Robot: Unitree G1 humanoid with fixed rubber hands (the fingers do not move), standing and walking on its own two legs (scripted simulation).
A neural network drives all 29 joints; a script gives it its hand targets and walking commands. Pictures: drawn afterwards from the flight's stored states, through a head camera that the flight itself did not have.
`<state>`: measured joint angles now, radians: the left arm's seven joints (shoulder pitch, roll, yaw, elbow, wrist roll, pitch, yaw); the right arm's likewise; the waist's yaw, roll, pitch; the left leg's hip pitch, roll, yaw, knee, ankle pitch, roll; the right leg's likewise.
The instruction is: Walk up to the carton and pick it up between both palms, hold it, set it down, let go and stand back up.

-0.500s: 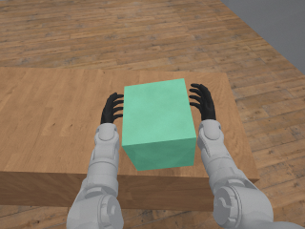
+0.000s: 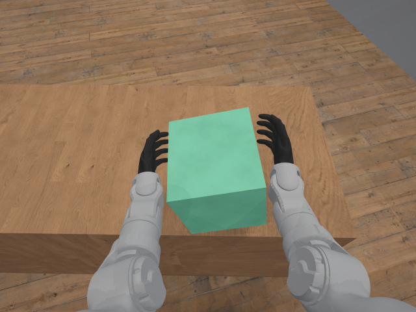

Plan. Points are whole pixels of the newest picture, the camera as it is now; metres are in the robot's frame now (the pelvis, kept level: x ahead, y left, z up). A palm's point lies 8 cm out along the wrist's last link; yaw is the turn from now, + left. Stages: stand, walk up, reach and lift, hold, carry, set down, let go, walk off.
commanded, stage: set down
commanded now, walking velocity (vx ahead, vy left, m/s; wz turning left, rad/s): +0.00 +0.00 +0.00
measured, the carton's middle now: (218, 173) +0.40 +0.00 -0.03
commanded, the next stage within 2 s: none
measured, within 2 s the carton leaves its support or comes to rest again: neither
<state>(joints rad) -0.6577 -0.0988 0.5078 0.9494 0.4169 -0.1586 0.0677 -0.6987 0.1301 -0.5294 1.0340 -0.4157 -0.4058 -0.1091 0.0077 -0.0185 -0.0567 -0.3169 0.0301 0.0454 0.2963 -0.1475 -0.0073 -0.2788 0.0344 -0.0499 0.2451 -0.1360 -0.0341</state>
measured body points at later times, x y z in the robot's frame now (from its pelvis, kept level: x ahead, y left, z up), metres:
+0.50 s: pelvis +0.01 +0.01 -0.01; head +0.11 +0.01 +0.43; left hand +0.41 +0.15 -0.02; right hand +0.43 -0.12 +0.01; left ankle -0.01 +0.12 -0.75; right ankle -0.02 -0.09 -0.75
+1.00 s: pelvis -0.01 +0.00 -0.01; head +0.11 +0.01 +0.43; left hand +0.41 +0.15 -0.02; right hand +0.42 -0.12 +0.01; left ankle -0.01 +0.12 -0.75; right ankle -0.02 -0.09 -0.75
